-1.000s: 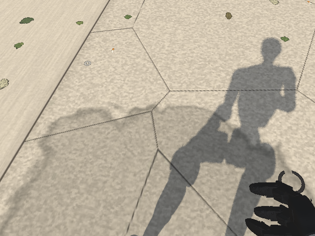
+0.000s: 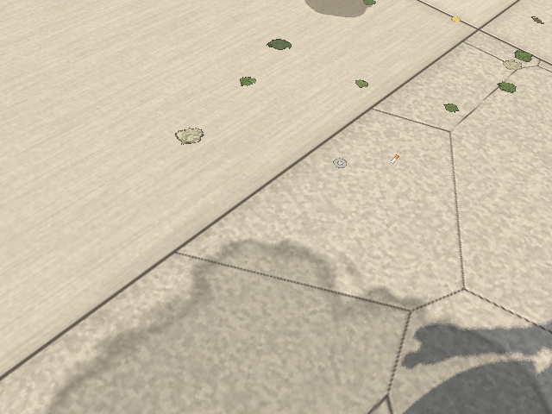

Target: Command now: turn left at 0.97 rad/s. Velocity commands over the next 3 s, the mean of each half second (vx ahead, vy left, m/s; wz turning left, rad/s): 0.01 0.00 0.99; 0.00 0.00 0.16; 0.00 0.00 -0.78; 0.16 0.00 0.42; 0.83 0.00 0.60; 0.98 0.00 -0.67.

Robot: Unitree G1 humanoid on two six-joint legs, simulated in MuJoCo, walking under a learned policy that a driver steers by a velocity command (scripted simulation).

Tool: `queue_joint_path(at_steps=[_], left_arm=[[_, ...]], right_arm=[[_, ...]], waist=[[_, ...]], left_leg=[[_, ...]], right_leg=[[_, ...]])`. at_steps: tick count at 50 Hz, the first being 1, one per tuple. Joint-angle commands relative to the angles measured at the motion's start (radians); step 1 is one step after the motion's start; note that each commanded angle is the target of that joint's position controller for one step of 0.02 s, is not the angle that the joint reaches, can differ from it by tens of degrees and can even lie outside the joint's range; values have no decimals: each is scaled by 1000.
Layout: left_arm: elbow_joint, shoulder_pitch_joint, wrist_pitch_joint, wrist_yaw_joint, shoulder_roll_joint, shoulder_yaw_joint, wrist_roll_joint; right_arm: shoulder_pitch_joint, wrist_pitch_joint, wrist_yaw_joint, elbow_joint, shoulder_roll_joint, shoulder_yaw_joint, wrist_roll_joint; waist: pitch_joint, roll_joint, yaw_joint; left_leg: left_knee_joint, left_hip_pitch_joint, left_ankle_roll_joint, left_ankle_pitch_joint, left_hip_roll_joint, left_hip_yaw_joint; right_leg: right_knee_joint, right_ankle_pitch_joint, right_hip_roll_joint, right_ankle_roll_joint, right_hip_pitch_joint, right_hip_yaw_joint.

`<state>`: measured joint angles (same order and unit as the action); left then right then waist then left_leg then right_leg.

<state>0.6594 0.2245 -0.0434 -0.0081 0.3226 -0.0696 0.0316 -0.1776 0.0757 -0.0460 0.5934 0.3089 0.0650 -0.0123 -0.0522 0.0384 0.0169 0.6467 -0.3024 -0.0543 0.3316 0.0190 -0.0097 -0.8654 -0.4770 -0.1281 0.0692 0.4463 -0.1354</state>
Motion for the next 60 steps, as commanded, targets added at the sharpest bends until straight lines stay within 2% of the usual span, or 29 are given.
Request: queue_joint_path(at_steps=[1, 2, 4, 6, 12, 16, 19, 20, 21, 22, 23, 24, 25, 27, 31, 34, 37, 39, 40, 41, 42, 43, 45, 47, 50, 53, 57, 59, 60], left_arm=[[-122, -77, 2, -10, 67, -9, -16], [-98, -50, 13, -12, 82, -15, -8], [-59, -4, 17, -6, 99, -21, 11], [-59, -21, 14, 0, 79, -13, 3], [-77, -102, 16, -4, 69, 5, -8], [-76, -107, 28, -10, 78, 11, -22], [-61, -48, 35, -25, 87, 10, -32], [-52, -11, 42, -36, 94, 7, -27], [-57, -15, 45, -49, 158, -6, -18], [-95, -82, 37, -48, 237, -15, -17], [-83, -76, 28, -39, 196, -12, -5], [-88, -105, 25, -34, 128, 6, -7], [-92, -143, 24, -30, 89, 16, -10], [-106, -175, 25, -38, 76, 22, -7], [-69, -44, 33, -33, 89, 9, -5], [-29, 0, 46, -16, 110, -3, -8], [-10, -41, 48, 8, 89, 10, -8], [16, -40, 39, 23, 89, 13, -23], [26, -5, 39, 29, 108, 3, -34], [5, 25, 45, 39, 57, 15, -36], [-28, 20, 41, 39, -1, 31, -43], [-8, -6, 24, 31, 81, 7, -35], [27, 43, 1, 30, 101, -20, -37], [41, 72, -15, 35, 83, -24, -25], [19, 32, -27, 49, 55, -20, -26], [-19, -8, -35, 63, 27, -11, -26], [-51, 1, -32, 70, 39, -19, -35], [-36, 65, -18, 61, 42, -25, -25], [-24, 121, -2, 44, 131, -49, -7]], right_arm=[[-59, -12, 37, -46, 241, 74, -10], [17, -9, 42, -62, 216, 68, -8], [24, -13, 43, -63, 176, 53, 6], [-21, -18, 38, -47, 178, 55, 9], [-92, -18, 36, -28, 207, 70, -3], [-69, -18, 28, -25, 218, 76, -7], [-12, -22, 23, -29, 207, 75, -1], [11, -25, 26, -31, 190, 69, 10], [-50, -31, 29, -28, 120, 52, 18], [-115, -34, 37, -33, 78, 43, 16], [-73, -30, 37, -25, 196, 68, -28], [-58, -26, 28, -13, 208, 78, -28], [-81, -18, 16, 8, 189, 75, -25], [-130, -4, -7, 33, 168, 69, -6], [-24, 1, -17, 7, 122, 43, 1], [-17, 1, -5, 8, 71, 20, 4], [-34, 0, 21, 37, 33, -8, 9], [-85, -10, 43, 75, 16, -19, -5], [-107, -22, 54, 84, 65, -12, -22], [-142, -34, 65, 79, 138, -2, -38], [-51, -34, 72, 69, 241, 24, -13], [-43, -40, 74, 56, 184, 19, -12], [25, -40, 81, 42, 102, -8, -13], [58, -43, 93, 36, 71, -18, -12], [33, -44, 97, 39, 66, -16, -18], [27, -53, 90, 47, 87, -4, -21], [32, -62, 69, 52, 124, 16, -17], [33, -62, 58, 60, 125, 24, -1], [-2, -59, 50, 57, 100, 20, 0]], waist=[[6, -203, -38], [25, -205, -10], [91, -189, -4], [113, -144, -19], [99, -168, -65], [105, -178, -54], [100, -191, -5], [96, -167, 27], [133, -8, -7], [142, 183, -39], [105, 114, -22], [71, 77, -37], [43, 61, -51], [51, 109, -63], [56, 99, 14], [102, 118, 17], [113, 174, 0], [84, 158, -44], [98, 120, -45], [165, -40, -38], [104, -304, -6], [102, -257, -57], [57, -192, -15], [41, -216, 3], [46, -200, -28], [51, -206, -40], [79, -210, -26], [98, -122, 26], [90, 100, 50]], left_leg=[[-326, 119, -168, -373, -262, 389], [-321, 115, -137, -336, -194, 343], [-286, 129, -139, -475, -155, 316], [-269, 161, -143, -482, -150, 350], [-253, 208, -171, -367, -147, 533], [-228, 145, -151, -449, -115, 610], [-218, 53, -86, -399, -64, 654], [-184, -21, -38, -296, -21, 631], [-51, -128, 25, 41, 65, 512], [198, -277, 66, 287, 222, 242], [351, -281, 78, 228, 129, 184], [432, -256, 78, 160, 87, 168], [504, -238, 81, 100, 75, 149], [601, -252, 99, 39, 59, 98], [472, -295, 128, 53, 15, 47], [302, -191, 107, 141, 45, 69], [23, 2, 77, 136, 51, 18], [-295, 162, 63, -96, 55, -31], [-364, 280, 48, -230, 10, 19], [-387, 406, 13, -270, -205, 214], [-342, 268, -97, -504, -354, 296], [-320, 226, -168, -541, -374, 272], [-318, 184, -156, -590, -320, 146], [-315, 192, -123, -591, -270, 52], [-311, 236, -131, -518, -290, 19], [-287, 223, -122, -471, -316, -13], [-213, 192, -89, -462, -354, -45], [-57, 99, -9, -319, -324, -120], [195, -64, 63, -74, -230, -193]], right_leg=[[-230, 29, 52, 8, 270, 171], [-226, 108, 62, -1, 243, 167], [-264, 152, 84, -5, 189, 161], [-224, 152, 99, -7, 190, 172], [-7, 115, 157, -27, 181, 223], [124, 101, 206, -54, 29, 238], [337, 143, 223, -66, -180, 242], [491, 228, 192, -73, -301, 250], [603, 180, -5, -116, -442, 407], [664, 160, -258, -217, -479, 681], [649, 253, -277, -281, -343, 653], [629, 312, -220, -281, -289, 539], [617, 356, -148, -262, -243, 415], [596, 446, -84, -245, -263, 271], [568, 560, -112, -266, -382, 214], [509, 714, -131, -289, -401, 219], [485, 725, -93, -275, -323, 211], [424, 776, -42, -231, -259, 223], [398, 724, -32, -183, -184, 240], [306, 473, 10, -124, -88, 219], [240, 50, 143, -88, -13, 98], [13, -96, 132, -85, -22, 125], [-200, -64, 130, -82, 31, 148], [-223, -1, 122, -59, 49, 124], [-159, 32, 109, -32, 69, 97], [-6, 34, 95, -46, 2, 74], [147, 40, 112, -85, -108, 25], [345, 199, 137, -114, -258, 42], [521, 334, 13, -157, -366, 298]])
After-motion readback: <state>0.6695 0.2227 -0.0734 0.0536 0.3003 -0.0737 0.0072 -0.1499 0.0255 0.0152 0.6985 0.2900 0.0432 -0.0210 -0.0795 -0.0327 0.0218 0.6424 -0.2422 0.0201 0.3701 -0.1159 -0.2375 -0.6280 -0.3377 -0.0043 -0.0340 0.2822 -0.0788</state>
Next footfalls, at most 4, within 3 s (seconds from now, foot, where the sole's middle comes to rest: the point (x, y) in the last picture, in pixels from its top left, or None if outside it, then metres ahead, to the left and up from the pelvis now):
0.42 right None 0.12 -0.08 -0.76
0.82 left None -0.03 0.10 -0.76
1.20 right None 0.06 -0.10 -0.76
1.72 left None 0.06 0.08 -0.76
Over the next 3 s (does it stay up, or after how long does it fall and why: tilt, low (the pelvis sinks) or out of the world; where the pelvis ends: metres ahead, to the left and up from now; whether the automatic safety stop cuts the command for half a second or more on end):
stays up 0.65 0.40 -0.04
